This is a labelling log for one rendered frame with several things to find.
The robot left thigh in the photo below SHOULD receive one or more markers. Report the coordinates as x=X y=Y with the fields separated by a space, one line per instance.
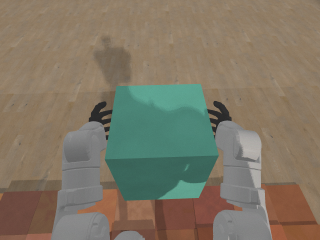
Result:
x=129 y=235

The robot left forearm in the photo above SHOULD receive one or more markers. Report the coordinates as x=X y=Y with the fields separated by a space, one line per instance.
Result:
x=81 y=160

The right robot hand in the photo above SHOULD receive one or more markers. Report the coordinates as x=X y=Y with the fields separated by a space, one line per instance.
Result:
x=223 y=116

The robot right forearm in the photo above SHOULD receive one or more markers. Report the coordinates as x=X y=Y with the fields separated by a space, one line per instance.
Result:
x=241 y=172

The robot right upper arm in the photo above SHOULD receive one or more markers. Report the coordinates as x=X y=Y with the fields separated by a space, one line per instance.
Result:
x=240 y=225

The robot left upper arm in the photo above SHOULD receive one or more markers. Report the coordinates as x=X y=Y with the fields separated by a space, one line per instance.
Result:
x=83 y=226

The left robot hand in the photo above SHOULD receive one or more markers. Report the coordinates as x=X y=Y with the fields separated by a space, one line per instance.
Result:
x=96 y=116

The carton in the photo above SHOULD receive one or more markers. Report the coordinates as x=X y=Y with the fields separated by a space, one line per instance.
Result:
x=161 y=143

